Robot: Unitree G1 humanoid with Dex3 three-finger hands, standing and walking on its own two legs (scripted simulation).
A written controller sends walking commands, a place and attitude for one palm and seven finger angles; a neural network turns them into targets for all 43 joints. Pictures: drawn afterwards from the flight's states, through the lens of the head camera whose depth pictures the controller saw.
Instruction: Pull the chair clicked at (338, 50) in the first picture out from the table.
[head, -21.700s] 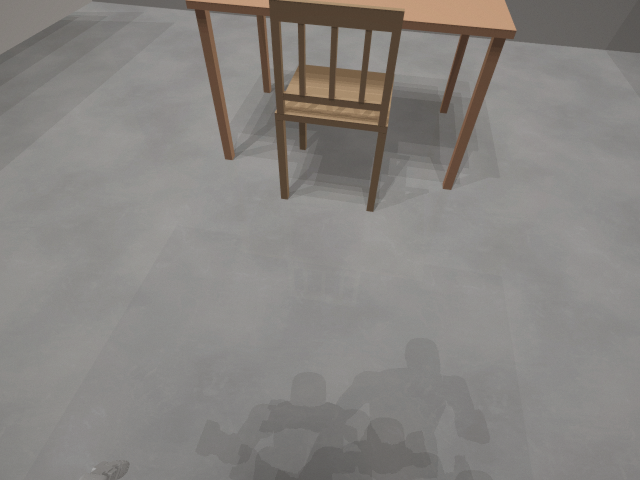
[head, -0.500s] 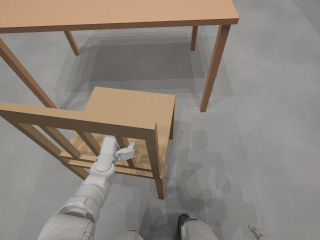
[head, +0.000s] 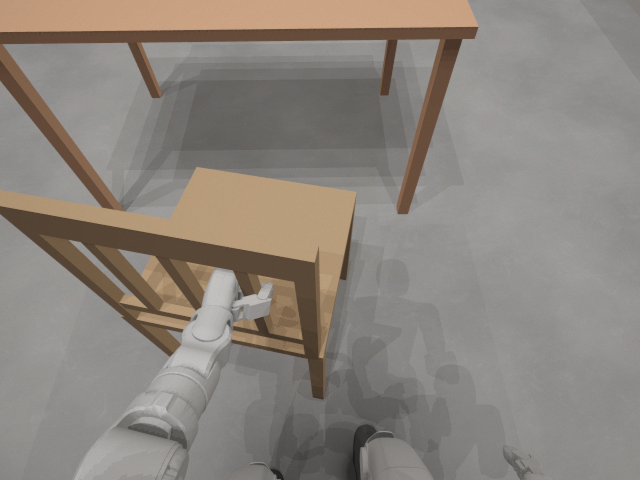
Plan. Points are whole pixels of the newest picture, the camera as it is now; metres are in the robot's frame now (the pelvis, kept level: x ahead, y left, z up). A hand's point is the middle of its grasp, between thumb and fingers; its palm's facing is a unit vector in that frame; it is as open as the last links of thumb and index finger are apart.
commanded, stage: step backward, pulling the chair out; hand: left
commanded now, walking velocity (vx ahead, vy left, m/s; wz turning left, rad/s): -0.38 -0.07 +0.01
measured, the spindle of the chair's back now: (191, 288) +0.40 +0.21 -0.11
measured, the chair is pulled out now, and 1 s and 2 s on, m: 0.40 0.52 0.57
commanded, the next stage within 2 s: stop walking, hand still on the chair in 0.90 s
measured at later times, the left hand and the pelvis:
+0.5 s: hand (258, 333) +0.30 +0.09 -0.06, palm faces -0.13 -0.98 -0.17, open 5.4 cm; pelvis -0.04 -0.01 +0.00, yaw -1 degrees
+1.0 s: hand (258, 391) +0.23 +0.08 -0.05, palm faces -0.08 -0.99 -0.15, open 5.5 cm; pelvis -0.12 -0.02 +0.00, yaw -1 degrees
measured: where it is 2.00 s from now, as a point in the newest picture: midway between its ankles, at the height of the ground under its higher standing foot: outside the picture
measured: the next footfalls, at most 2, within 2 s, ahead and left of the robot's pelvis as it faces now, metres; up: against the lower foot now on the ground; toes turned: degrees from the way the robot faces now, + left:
right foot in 0.46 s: -0.01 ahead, -0.13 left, +0.00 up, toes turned -4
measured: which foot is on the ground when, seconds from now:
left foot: down 0.00-1.00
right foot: down 0.00-0.32, up 0.34-0.44, down 0.46-1.00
